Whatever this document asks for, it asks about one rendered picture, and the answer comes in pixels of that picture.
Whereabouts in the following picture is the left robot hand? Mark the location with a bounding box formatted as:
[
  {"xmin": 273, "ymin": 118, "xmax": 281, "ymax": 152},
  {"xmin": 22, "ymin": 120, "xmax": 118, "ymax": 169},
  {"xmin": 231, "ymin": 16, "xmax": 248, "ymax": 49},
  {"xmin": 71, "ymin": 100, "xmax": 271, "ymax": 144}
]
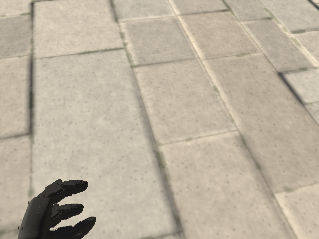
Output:
[{"xmin": 18, "ymin": 179, "xmax": 97, "ymax": 239}]

